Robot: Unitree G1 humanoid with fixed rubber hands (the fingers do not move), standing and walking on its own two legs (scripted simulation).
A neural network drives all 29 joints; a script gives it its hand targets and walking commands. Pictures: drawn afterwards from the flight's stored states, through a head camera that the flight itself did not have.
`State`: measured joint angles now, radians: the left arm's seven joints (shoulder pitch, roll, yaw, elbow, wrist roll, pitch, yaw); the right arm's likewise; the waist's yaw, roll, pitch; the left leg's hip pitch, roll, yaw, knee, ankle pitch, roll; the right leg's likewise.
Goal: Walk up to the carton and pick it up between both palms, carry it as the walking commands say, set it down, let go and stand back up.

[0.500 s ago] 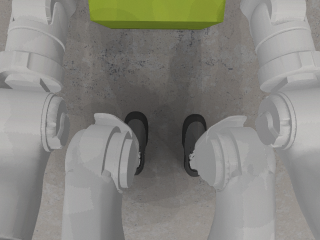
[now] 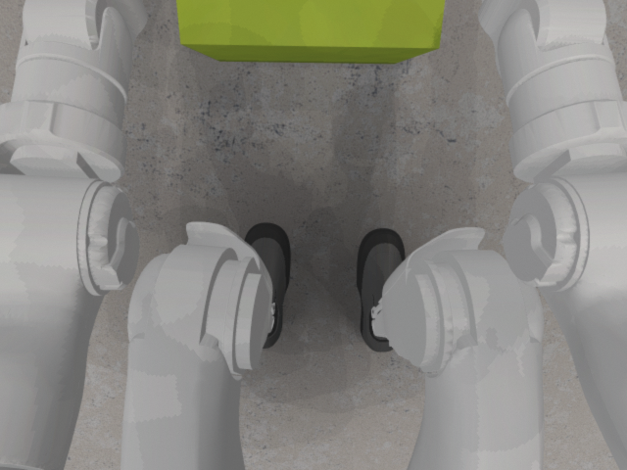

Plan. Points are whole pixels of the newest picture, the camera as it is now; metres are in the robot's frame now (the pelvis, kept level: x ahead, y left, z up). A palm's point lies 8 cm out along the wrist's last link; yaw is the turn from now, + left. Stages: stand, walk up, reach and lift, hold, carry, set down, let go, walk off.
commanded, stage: set down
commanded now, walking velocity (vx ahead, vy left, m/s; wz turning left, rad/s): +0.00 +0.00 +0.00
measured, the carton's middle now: out of the picture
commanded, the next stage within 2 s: none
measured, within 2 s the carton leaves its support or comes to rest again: neither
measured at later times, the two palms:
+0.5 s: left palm out of the picture +0.55 +0.18 -0.20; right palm out of the picture +0.56 -0.14 -0.19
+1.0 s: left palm out of the picture +0.55 +0.21 -0.19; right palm out of the picture +0.55 -0.15 -0.20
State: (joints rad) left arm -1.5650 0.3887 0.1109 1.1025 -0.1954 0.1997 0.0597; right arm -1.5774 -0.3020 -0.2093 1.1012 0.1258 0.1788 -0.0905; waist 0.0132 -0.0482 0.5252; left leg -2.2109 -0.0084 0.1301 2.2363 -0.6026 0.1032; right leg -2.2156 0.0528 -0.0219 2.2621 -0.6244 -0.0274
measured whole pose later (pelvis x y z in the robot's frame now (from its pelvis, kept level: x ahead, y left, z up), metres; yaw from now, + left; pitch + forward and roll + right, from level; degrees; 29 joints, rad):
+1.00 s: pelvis +0.00 +0.00 +0.00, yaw +0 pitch +33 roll +1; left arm -1.57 0.44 0.14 1.16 -0.17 0.13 0.07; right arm -1.59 -0.32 -0.16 1.19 0.15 0.11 -0.12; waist 0.01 -0.05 0.53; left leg -2.21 -0.01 0.13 2.25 -0.61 0.10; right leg -2.22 0.05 -0.02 2.28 -0.63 -0.03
